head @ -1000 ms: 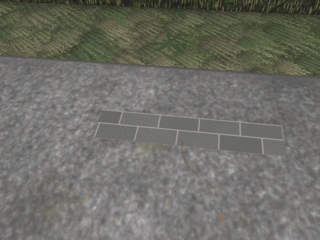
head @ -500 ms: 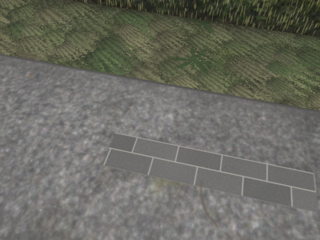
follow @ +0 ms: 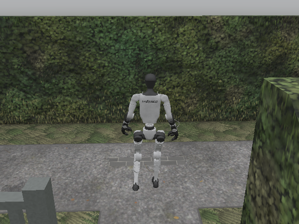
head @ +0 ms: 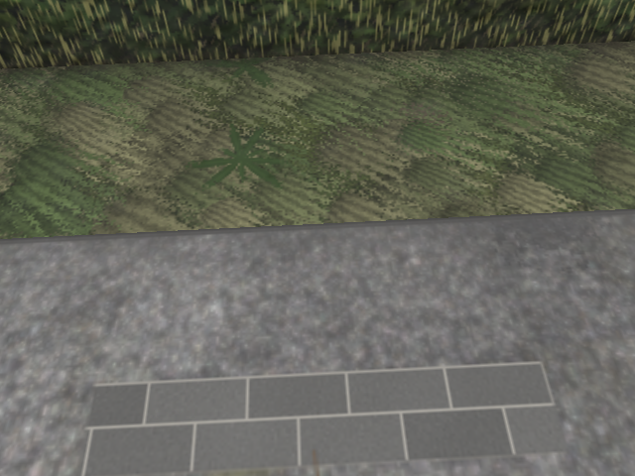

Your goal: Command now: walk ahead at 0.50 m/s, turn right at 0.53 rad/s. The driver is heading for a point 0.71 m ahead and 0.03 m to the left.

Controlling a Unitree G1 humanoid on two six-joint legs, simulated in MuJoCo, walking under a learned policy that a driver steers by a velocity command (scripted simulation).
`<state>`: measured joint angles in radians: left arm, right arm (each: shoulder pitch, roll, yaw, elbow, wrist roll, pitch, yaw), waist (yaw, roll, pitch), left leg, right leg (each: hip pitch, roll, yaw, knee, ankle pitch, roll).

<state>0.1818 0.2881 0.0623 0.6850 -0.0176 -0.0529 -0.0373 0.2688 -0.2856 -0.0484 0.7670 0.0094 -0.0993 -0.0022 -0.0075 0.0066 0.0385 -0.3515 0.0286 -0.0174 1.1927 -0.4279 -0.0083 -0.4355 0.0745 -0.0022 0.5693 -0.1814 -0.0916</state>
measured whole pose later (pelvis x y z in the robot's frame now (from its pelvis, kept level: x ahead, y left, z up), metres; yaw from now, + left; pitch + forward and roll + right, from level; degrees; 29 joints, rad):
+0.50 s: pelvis +0.29 +0.03 +0.00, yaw -10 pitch +2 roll +1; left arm 0.35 0.29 0.05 0.77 -0.02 -0.05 0.00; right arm 0.15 -0.26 -0.05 0.70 0.00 -0.11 0.02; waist 0.02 -0.03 0.01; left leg -0.38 -0.05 0.02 0.51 -0.17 0.05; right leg -0.34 0.06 0.10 1.13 -0.43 -0.04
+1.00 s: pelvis +0.46 -0.02 +0.01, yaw -5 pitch +2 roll +0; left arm 0.09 0.23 0.04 0.69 0.02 -0.02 0.02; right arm 0.24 -0.30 -0.05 0.82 0.02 0.03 -0.03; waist -0.02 0.03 0.03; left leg -0.45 0.00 -0.03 1.07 -0.55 -0.07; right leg -0.40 -0.02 -0.05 0.47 -0.11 -0.03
